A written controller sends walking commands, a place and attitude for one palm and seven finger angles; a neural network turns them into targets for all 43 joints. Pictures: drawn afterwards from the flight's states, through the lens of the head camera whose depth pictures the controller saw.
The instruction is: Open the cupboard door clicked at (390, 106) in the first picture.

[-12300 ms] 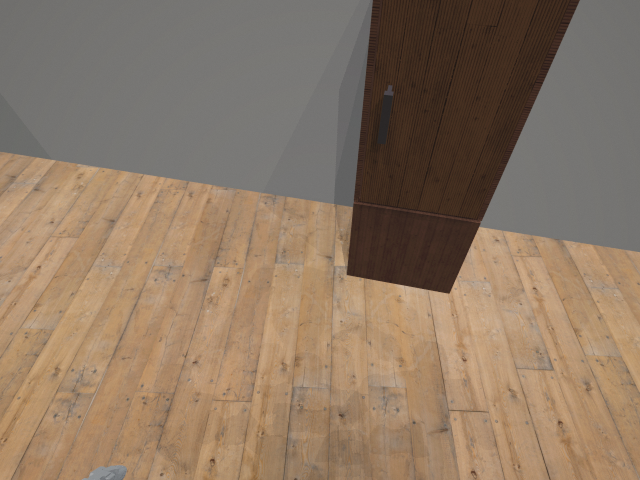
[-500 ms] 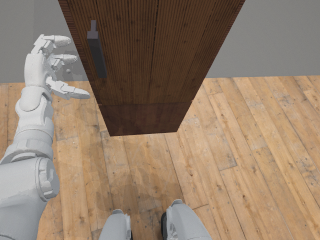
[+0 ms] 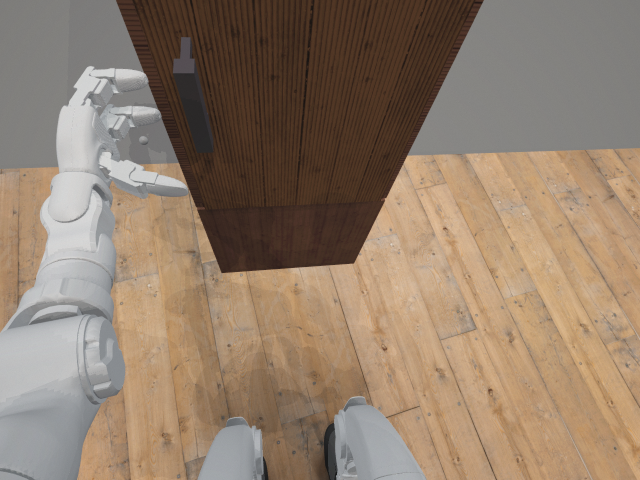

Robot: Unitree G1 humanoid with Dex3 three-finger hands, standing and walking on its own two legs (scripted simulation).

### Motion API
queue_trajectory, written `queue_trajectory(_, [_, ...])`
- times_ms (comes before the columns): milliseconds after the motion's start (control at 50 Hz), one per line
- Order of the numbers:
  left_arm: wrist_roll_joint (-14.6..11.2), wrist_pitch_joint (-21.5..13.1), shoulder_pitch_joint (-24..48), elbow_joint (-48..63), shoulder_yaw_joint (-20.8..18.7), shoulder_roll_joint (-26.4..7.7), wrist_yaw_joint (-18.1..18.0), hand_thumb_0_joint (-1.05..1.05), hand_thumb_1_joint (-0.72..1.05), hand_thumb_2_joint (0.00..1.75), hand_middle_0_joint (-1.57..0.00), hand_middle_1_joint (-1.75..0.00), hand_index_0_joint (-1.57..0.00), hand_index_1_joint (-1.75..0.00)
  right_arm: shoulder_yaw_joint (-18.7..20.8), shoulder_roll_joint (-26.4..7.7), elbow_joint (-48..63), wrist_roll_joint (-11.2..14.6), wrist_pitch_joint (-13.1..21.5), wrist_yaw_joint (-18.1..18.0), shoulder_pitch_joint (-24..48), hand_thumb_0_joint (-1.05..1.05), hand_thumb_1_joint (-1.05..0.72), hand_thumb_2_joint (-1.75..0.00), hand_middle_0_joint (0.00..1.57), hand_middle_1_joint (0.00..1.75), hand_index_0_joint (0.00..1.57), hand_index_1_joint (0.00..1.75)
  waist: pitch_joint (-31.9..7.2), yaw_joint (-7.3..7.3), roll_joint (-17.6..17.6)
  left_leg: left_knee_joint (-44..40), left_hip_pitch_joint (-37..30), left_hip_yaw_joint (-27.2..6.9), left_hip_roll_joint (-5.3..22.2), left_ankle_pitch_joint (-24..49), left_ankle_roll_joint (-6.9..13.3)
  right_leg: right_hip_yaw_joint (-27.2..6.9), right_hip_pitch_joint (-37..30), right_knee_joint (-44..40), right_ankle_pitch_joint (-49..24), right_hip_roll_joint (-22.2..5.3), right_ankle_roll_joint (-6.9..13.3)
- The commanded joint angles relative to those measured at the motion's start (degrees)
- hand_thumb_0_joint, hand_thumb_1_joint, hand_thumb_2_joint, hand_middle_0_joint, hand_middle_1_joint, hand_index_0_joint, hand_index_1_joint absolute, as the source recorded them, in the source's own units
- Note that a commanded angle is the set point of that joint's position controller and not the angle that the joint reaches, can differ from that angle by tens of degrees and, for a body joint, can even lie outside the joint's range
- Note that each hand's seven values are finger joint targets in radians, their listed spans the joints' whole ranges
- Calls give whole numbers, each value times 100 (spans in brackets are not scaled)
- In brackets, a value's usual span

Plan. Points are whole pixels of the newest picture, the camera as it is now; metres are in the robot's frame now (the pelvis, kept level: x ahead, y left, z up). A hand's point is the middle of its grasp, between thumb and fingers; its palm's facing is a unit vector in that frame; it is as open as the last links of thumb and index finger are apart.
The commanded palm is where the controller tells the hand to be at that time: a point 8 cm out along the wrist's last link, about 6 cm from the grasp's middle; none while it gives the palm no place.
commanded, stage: slide the fingers in behind the handle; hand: left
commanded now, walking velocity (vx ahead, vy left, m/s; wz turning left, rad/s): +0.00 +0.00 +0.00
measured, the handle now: (196, 99) +0.57 +0.11 +0.06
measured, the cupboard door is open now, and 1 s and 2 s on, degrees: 0 0 0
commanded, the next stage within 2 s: close the thumb around the handle in 1.44 s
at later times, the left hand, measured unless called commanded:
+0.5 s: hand (176, 143) +0.51 +0.14 +0.05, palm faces +0.01 -1.00 -0.01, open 14.0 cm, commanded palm +0.48 +0.18 +0.06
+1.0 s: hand (210, 142) +0.51 +0.10 +0.05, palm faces +0.01 -1.00 -0.02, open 14.0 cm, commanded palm +0.48 +0.15 +0.06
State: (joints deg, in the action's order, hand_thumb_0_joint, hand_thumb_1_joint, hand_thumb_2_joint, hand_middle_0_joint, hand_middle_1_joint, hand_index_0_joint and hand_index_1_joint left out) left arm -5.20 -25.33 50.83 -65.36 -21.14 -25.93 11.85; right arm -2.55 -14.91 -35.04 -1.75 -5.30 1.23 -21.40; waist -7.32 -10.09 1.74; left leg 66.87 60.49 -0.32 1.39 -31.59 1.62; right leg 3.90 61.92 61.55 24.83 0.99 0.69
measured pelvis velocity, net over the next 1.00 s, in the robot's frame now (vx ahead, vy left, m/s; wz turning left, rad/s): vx -0.01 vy -0.01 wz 0.01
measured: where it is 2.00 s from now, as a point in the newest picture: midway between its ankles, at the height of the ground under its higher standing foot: outside the picture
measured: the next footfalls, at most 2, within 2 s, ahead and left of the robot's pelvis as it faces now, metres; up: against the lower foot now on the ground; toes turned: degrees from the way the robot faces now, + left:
none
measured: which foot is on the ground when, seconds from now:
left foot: down 0.00-1.00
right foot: down 0.00-1.00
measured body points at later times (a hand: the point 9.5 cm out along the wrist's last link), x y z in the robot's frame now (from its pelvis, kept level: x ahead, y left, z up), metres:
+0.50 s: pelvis -0.01 +0.00 +0.00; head +0.13 +0.01 +0.42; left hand +0.50 +0.19 +0.06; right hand +0.01 -0.26 -0.12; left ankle -0.01 +0.10 -0.65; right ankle +0.03 -0.12 -0.65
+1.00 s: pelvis -0.01 -0.01 +0.00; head +0.14 +0.00 +0.42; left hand +0.50 +0.15 +0.06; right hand +0.01 -0.27 -0.12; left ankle -0.01 +0.10 -0.65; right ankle +0.03 -0.12 -0.65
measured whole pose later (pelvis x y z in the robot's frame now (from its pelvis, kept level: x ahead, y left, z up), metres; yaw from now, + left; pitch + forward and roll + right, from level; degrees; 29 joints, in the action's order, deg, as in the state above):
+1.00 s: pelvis -0.01 -0.01 +0.00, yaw +1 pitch +25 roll -1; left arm -2.0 -27.6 53.1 -67.3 -16.5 -17.9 1.2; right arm -1.6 -14.6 -35.4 -2.8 -3.6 2.4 -21.2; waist -7.5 -10.4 1.9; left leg 66.5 60.4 0.1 1.0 -30.9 0.8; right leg 3.4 62.9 63.2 25.2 0.7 1.6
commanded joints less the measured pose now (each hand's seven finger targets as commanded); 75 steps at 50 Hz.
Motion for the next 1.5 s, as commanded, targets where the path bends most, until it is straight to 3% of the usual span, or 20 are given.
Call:
queue_trajectory(0, [-6, -399, 2337, 1147, -198, -1252, -112, 0, -50, 30, -30, -120, -30, -120, 407, -1030, 313, -14, 64, -36, -998, 0, -90, -90, 20, 30, 20, 30, -2822, -61, 581, -784, -1839, -284, -48, 2697, -62, -205, -1712, -539, -1888, 154, 71])
queue_trajectory(100, [59, -529, 2235, 1376, -158, -1164, -262, 0, -50, 30, -30, -120, -30, -120, 419, -977, 388, -17, 86, -4, -944, 0, -90, -90, 20, 30, 20, 30, -2929, 4, 667, -817, -1887, -241, -70, 2639, -70, -234, -1813, -541, -1899, 147, 73])
queue_trajectory(140, [57, -541, 2347, 1286, -9, -976, -293, 0, -50, 30, -30, -120, -30, -120, 419, -974, 361, -9, 98, 1, -915, 0, -90, -90, 20, 30, 20, 30, -2711, -85, 482, -854, -1768, -248, -67, 2392, -61, -224, -1743, -583, -1712, 146, 60])
queue_trajectory(200, [50, -605, 2446, 1445, 10, -917, -343, 0, -50, 30, -30, -120, -30, -120, 451, -986, 328, -28, 132, -2, -947, 0, -90, -90, 20, 30, 20, 30, -2986, -66, 634, -834, -2043, -272, -62, 2560, -86, -211, -1682, -552, -1770, 137, 70])
queue_trajectory(240, [53, -576, 2409, 1263, 234, -598, -379, 0, -50, 30, -30, -120, -30, -120, 445, -956, 293, -27, 143, 18, -915, 0, -90, -90, 20, 30, 20, 30, -2800, -136, 622, -839, -2011, -263, -65, 2469, -91, -190, -1545, -587, -1663, 137, 64])
queue_trajectory(340, [133, -552, 2660, 999, 211, -620, -526, 0, -50, 30, -30, -120, -30, -120, 434, -978, 256, -42, 173, 5, -916, 0, -90, -90, 20, 30, 20, 30, -2533, -175, 475, -838, -1676, -278, -104, 2042, -61, -215, -1445, -589, -1374, 122, 67])
queue_trajectory(380, [115, -604, 2660, 1089, -3, -856, -587, 0, -50, 30, -30, -120, -30, -120, 432, -1004, 283, -68, 198, -9, -947, 0, -90, -90, 20, 30, 20, 30, -2768, -137, 367, -784, -1658, -261, -114, 2154, -37, -246, -1622, -534, -1541, 124, 69])
queue_trajectory(460, [207, -610, 2667, 958, 151, -686, -632, 0, -50, 30, -30, -120, -30, -120, 427, -962, 285, -67, 200, 19, -921, 0, -90, -90, 20, 30, 20, 30, -2698, -171, 302, -766, -1517, -234, -118, 2072, -39, -256, -1649, -537, -1529, 113, 55])
queue_trajectory(520, [203, -644, 2874, 1240, 336, -464, -675, 0, -50, 30, -30, -120, -30, -120, 445, -943, 303, -80, 210, 30, -919, 0, -90, -90, 20, 30, 20, 30, -3068, -183, 649, -725, -1858, -261, -110, 2337, -71, -248, -1540, -464, -1679, 104, 61])
queue_trajectory(600, [183, -608, 2589, 1258, 244, -455, -763, 0, -50, 30, -30, -120, -30, -120, 469, -937, 305, -85, 188, 52, -982, 0, -90, -90, 20, 30, 20, 30, -3204, -113, 449, -720, -1867, -238, -107, 2607, -71, -247, -1791, -455, -1989, 116, 55])
queue_trajectory(720, [248, -593, 2576, 1210, 173, -548, -908, 0, -50, 30, -30, -120, -30, -120, 444, -900, 324, -76, 181, 59, -959, 0, -90, -90, 20, 30, 20, 30, -2833, -96, 293, -788, -1391, -128, -158, 2187, -28, -336, -2051, -540, -1932, 106, 42])
queue_trajectory(800, [241, -709, 2592, 1341, 351, -260, -946, 0, -50, 30, -30, -120, -30, -120, 477, -872, 310, -88, 238, 77, -960, 0, -90, -90, 20, 30, 20, 30, -3048, -97, 407, -770, -1676, -134, -161, 2315, -46, -313, -1966, -525, -1974, 116, 54])
queue_trajectory(860, [271, -649, 2665, 1037, 569, 30, -978, 0, -50, 30, -30, -120, -30, -120, 481, -870, 245, -88, 244, 92, -944, 0, -90, -90, 20, 30, 20, 30, -2676, -223, 273, -775, -1484, -137, -159, 2032, -40, -291, -1751, -585, -1720, 102, 37])
queue_trajectory(920, [297, -625, 2809, 955, 340, -270, -1068, 0, -50, 30, -30, -120, -30, -120, 463, -905, 242, -102, 260, 63, -967, 0, -90, -90, 20, 30, 20, 30, -2750, -185, 226, -746, -1264, -111, -195, 1876, -15, -351, -1872, -565, -1665, 89, 38])
queue_trajectory(1000, [350, -715, 2907, 1100, 333, -259, -1158, 0, -50, 30, -30, -120, -30, -120, 480, -884, 246, -139, 293, 74, -1002, 0, -90, -90, 20, 30, 20, 30, -3063, -162, 391, -691, -1483, -139, -187, 2193, -30, -337, -1877, -461, -1913, 85, 51])
queue_trajectory(1020, [350, -701, 2880, 1094, 528, -22, -1155, 0, -50, 30, -30, -120, -30, -120, 476, -864, 257, -134, 291, 97, -974, 0, -90, -90, 20, 30, 20, 30, -3070, -211, 411, -674, -1498, -120, -194, 2198, -29, -342, -1857, -476, -1936, 84, 39])
queue_trajectory(1100, [377, -632, 2645, 1036, 151, -475, -1165, 0, -50, 30, -30, -120, -30, -120, 470, -897, 309, -122, 252, 92, -1004, 0, -90, -90, 20, 30, 20, 30, -3155, -77, 236, -673, -1251, -66, -208, 2219, -12, -396, -2209, -456, -2150, 79, 36])
queue_trajectory(1200, [299, -664, 2547, 1223, 130, -486, -1084, 0, -50, 30, -30, -120, -30, -120, 470, -867, 355, -92, 253, 80, -968, 0, -90, -90, 20, 30, 20, 30, -3121, -33, 237, -706, -1177, -4, -221, 2181, -5, -446, -2424, -514, -2262, 86, 35])
queue_trajectory(1260, [285, -664, 2641, 1188, 443, -138, -1001, 0, -50, 30, -30, -120, -30, -120, 478, -855, 322, -77, 260, 75, -947, 0, -90, -90, 20, 30, 20, 30, -2894, -164, 161, -755, -1227, -33, -206, 2019, -3, -409, -2224, -583, -2042, 88, 23])
queue_trajectory(1480, [242, -703, 2981, 1103, 550, 2, -1054, 0, -50, 30, -30, -120, -30, -120, 497, -902, 204, -104, 316, 56, -984, 0, -90, -90, 20, 30, 20, 30, -2813, -243, 358, -736, -1580, -173, -184, 2060, -28, -291, -1679, -535, -1720, 101, 57])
